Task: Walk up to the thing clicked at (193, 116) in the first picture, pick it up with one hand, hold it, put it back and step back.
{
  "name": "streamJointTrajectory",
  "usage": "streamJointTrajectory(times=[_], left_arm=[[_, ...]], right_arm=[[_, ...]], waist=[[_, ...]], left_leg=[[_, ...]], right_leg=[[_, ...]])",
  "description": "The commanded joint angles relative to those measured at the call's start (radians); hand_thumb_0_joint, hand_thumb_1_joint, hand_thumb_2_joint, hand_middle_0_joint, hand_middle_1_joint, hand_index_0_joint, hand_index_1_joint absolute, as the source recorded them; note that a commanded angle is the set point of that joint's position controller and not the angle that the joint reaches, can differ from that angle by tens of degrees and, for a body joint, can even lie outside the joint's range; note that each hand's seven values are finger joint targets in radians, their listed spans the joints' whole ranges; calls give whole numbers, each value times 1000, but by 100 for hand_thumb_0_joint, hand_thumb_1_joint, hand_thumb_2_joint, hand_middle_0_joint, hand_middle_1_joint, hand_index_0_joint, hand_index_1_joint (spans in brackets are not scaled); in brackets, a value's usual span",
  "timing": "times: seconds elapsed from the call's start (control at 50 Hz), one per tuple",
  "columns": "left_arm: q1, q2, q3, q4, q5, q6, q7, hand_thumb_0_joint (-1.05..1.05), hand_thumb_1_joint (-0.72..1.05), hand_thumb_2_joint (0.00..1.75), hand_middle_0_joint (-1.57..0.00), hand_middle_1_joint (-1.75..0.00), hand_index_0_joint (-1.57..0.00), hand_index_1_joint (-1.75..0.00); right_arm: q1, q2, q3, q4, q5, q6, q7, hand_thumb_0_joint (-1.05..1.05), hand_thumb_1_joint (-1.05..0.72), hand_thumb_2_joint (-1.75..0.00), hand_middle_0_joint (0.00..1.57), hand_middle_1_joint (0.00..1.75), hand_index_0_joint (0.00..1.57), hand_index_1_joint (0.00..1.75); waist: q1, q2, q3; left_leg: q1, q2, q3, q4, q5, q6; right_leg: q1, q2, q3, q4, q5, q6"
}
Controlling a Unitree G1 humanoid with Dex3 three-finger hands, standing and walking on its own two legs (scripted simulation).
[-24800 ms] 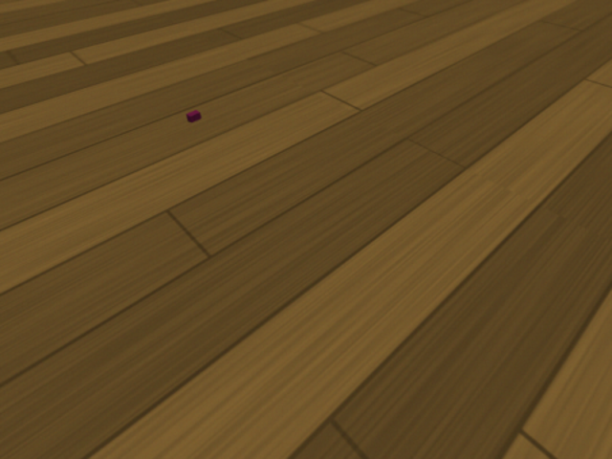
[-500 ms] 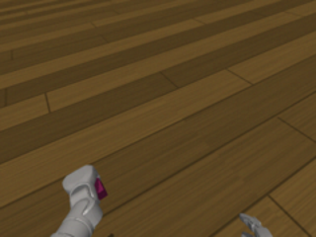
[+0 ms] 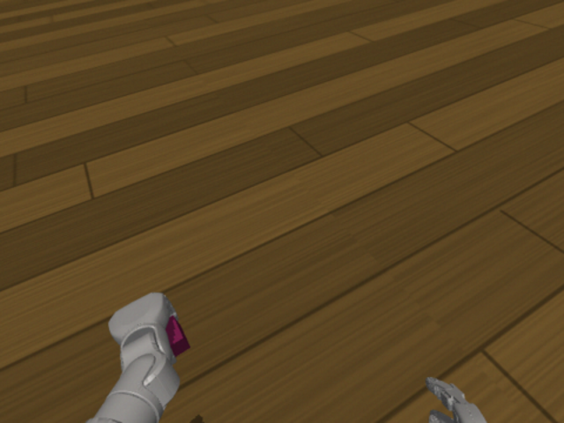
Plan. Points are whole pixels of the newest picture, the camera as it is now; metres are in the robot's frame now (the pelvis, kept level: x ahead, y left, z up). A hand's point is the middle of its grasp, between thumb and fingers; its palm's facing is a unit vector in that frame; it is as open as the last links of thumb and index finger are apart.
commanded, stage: hold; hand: left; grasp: from above
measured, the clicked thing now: (160, 344) +0.29 +0.24 -0.07
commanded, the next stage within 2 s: crouch in 0.22 s
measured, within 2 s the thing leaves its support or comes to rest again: neither
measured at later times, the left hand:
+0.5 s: hand (156, 343) +0.28 +0.23 -0.04, palm faces -0.36 -0.24 -0.90, open 7.6 cm
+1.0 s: hand (186, 375) +0.31 +0.25 -0.26, palm faces -0.35 -0.18 -0.92, open 7.6 cm
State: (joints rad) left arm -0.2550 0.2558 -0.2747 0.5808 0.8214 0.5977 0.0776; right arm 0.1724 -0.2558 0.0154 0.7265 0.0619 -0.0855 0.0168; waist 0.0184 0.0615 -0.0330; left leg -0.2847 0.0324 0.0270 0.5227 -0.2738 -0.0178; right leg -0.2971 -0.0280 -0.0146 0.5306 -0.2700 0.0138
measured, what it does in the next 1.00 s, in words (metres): lowers itself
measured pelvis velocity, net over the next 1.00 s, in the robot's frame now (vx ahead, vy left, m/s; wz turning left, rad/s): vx -0.05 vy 0.00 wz -0.02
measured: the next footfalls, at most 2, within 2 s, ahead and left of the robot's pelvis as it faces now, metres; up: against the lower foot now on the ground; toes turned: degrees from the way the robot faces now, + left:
none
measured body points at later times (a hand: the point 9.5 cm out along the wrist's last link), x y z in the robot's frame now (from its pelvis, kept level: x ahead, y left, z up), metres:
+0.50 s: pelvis +0.00 +0.00 +0.00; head +0.01 -0.02 +0.45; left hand +0.30 +0.24 +0.01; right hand +0.17 -0.23 -0.11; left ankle +0.00 +0.13 -0.73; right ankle +0.00 -0.13 -0.73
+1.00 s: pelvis -0.05 +0.00 -0.13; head +0.08 +0.01 +0.30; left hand +0.32 +0.25 -0.21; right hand +0.02 -0.28 -0.25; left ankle +0.00 +0.13 -0.73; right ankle +0.00 -0.13 -0.73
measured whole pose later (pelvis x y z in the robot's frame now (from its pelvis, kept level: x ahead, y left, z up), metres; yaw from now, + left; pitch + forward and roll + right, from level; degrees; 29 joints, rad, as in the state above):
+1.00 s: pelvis -0.05 +0.00 -0.13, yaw -1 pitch +25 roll -1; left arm -0.62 0.29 -0.01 1.25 0.86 0.34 0.51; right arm 0.23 -0.28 -0.05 0.80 -0.03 -0.13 0.07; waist -0.10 0.01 -0.17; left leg -1.25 0.06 -0.01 1.35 -0.54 -0.02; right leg -1.24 -0.01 -0.01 1.32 -0.51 0.02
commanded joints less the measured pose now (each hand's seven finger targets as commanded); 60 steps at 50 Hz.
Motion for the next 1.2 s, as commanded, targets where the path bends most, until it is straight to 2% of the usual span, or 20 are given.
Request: streamJointTrajectory(times=[0.0, 0.14, 0.18, 0.22, 0.28, 0.34, 0.42, 0.52, 0.6, 0.64, 0.7, 0.82, 0.88, 0.92, 1.0, 1.06, 1.08, 1.12, 1.16, 1.18], left_arm=[[-318, 165, 55, -174, 47, 3, 27, 0, 66, 28, -111, -19, -109, -21], [-349, 191, 71, -179, 52, 6, 15, 0, 65, 29, -111, -18, -109, -20], [-311, 156, 46, -155, 50, 7, 12, 0, 65, 30, -111, -20, -109, -22], [-277, 158, 58, -151, 48, 12, 14, 0, 67, 31, -113, -19, -110, -22], [-353, 194, 73, -215, 51, 13, 12, 0, 68, 31, -114, -18, -111, -21], [-289, 160, 52, -158, 61, 18, 9, 0, 58, 14, -99, -20, -102, -17], [-319, 162, 58, -148, 61, -2, 20, 0, 63, 9, -101, -19, -105, -16], [-303, 116, 65, 28, 58, -36, 96, 0, 64, 12, -102, -24, -106, -20], [-398, 96, 81, 143, 50, -83, 178, 0, 62, 7, -98, -25, -104, -20], [-458, 125, 111, 193, 51, -110, 220, 0, 63, 8, -100, -25, -105, -20], [-489, 88, 121, 331, 67, -167, 276, 0, 66, 10, -104, -24, -108, -19], [-575, 156, 223, 477, 99, -242, 418, 0, 75, 19, -114, -22, -117, -19], [-647, 214, 272, 507, 78, -251, 467, 0, 78, 26, -119, -21, -120, -20], [-684, 222, 283, 529, 59, -251, 485, 0, 80, 26, -120, -21, -121, -20], [-695, 250, 308, 558, 29, -266, 487, 0, 78, 26, -118, -23, -120, -22], [-706, 306, 329, 571, 42, -291, 467, 0, 77, 25, -117, -25, -119, -23], [-700, 282, 327, 575, 33, -300, 458, 0, 77, 24, -116, -26, -118, -24], [-689, 351, 351, 573, 51, -327, 441, 0, 76, 19, -115, -24, -118, -20], [-699, 344, 346, 582, 66, -356, 425, 0, 76, 18, -114, -24, -117, -20], [-696, 368, 357, 592, 80, -371, 420, 0, 76, 17, -113, -24, -117, -20]], right_arm=[[-98, -118, -36, -143, -1, -47, -7, 0, -89, -90, 20, 30, 20, 30], [-88, -124, -40, -146, 1, -42, -5, 0, -89, -90, 20, 30, 20, 30], [-92, -120, -38, -149, -1, -43, -5, 0, -89, -90, 20, 30, 20, 30], [-96, -119, -39, -159, 0, -40, -3, 0, -89, -90, 20, 30, 20, 30], [-98, -120, -37, -157, -1, -36, -2, 0, -90, -90, 20, 30, 20, 30], [-97, -119, -36, -160, 3, -32, -5, 0, -86, -89, 20, 30, 20, 30], [-85, -119, -41, -157, 1, -35, -3, 0, -86, -89, 20, 30, 20, 30], [-48, -123, -43, -133, -9, -53, 5, 0, -86, -89, 20, 30, 20, 30], [10, -130, -58, -85, -16, -66, 13, 0, -86, -89, 20, 30, 20, 30], [42, -135, -67, -64, -18, -68, 16, 0, -86, -89, 20, 30, 20, 30], [70, -131, -75, -44, -33, -69, 26, 0, -87, -89, 20, 30, 20, 30], [103, -143, -100, -40, -66, -66, 45, 0, -87, -89, 20, 30, 20, 30], [105, -152, -100, -27, -83, -72, 50, 0, -87, -89, 20, 30, 20, 30], [106, -165, -105, -16, -91, -79, 50, 0, -87, -89, 20, 30, 20, 30], [103, -169, -107, 0, -101, -92, 50, 0, -87, -89, 20, 30, 20, 30], [106, -167, -110, 13, -107, -99, 47, 0, -87, -89, 20, 30, 20, 30], [118, -164, -113, 19, -110, -101, 48, 0, -87, -89, 20, 30, 20, 30], [118, -168, -114, 25, -116, -104, 48, 0, -87, -89, 20, 30, 20, 30], [129, -162, -111, 32, -121, -107, 50, 0, -87, -89, 20, 30, 20, 30], [126, -159, -109, 32, -125, -107, 53, 0, -87, -89, 20, 30, 20, 30]], waist=[[-11, -67, -245], [-4, -46, -244], [-5, -60, -232], [1, -61, -225], [-6, -55, -263], [-7, -89, -213], [-11, -76, -209], [-36, -116, -152], [-62, -105, -191], [-71, -87, -229], [-93, -110, -259], [-89, -26, -447], [-87, 36, -551], [-108, 46, -603], [-124, 31, -678], [-125, 23, -695], [-139, 13, -716], [-130, 24, -708], [-156, 11, -714], [-148, 10, -711]], left_leg=[[99, -46, -1, -46, 263, 29], [108, -45, 1, -51, 280, 25], [102, -41, -4, -55, 275, 22], [98, -47, 2, -55, 263, 27], [125, -48, 4, -52, 285, 29], [97, -46, -1, -58, 256, 29], [91, -46, 3, -58, 237, 28], [29, -42, 5, -31, 199, 25], [-29, -40, 10, 40, 186, 21], [-83, -40, 17, 108, 190, 17], [-269, -43, 21, 263, 136, 15], [-548, -31, 9, 532, 58, 0], [-658, -26, -3, 630, -5, 1], [-706, -18, -18, 691, -14, 0], [-863, -21, -18, 793, -84, 10], [-976, -24, -15, 863, -160, 22], [-996, -22, -15, 897, -154, 25], [-1039, -19, -20, 943, -186, 28], [-1091, -20, -25, 1000, -190, 33], [-1129, -22, -21, 1028, -209, 36]], right_leg=[[97, 46, -9, -63, 250, -9], [97, 47, -12, -66, 260, -14], [92, 52, -17, -64, 246, -16], [101, 46, -15, -73, 242, -13], [115, 42, -9, -73, 274, -8], [94, 47, -12, -79, 241, -9], [75, 44, -11, -79, 220, -12], [24, 44, -11, -53, 182, -14], [-41, 42, 0, 14, 185, -18], [-89, 40, 6, 73, 196, -20], [-217, 34, 15, 213, 156, -19], [-520, 45, 2, 502, 65, -41], [-649, 45, -9, 602, -3, -52], [-737, 52, -24, 673, -23, -58], [-807, 52, -33, 773, -75, -54], [-868, 56, -33, 825, -146, -50], [-879, 53, -35, 847, -131, -49], [-949, 53, -39, 888, -177, -50], [-998, 50, -45, 940, -174, -48], [-1017, 50, -39, 957, -192, -46]])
